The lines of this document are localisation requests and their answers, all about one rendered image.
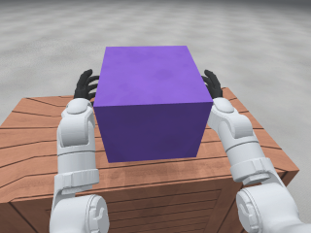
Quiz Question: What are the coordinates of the carton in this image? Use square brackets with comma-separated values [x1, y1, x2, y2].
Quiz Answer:
[93, 46, 214, 163]

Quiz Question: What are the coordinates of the robot right upper arm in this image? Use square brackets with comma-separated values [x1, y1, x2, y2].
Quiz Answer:
[236, 183, 311, 233]

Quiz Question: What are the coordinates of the left robot hand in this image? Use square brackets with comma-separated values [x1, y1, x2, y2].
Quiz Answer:
[73, 69, 100, 107]

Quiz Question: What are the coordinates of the right robot hand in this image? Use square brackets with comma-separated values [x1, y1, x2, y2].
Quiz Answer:
[201, 69, 224, 99]

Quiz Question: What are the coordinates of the robot left upper arm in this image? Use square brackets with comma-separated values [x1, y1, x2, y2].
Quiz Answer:
[50, 194, 110, 233]

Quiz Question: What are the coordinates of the pedestal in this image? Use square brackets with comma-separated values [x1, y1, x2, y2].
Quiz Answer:
[0, 87, 299, 233]

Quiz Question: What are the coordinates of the robot right forearm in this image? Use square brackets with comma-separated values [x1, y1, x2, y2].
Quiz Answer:
[207, 97, 300, 219]

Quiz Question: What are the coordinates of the robot left forearm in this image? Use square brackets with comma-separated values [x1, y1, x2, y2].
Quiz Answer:
[49, 98, 100, 233]

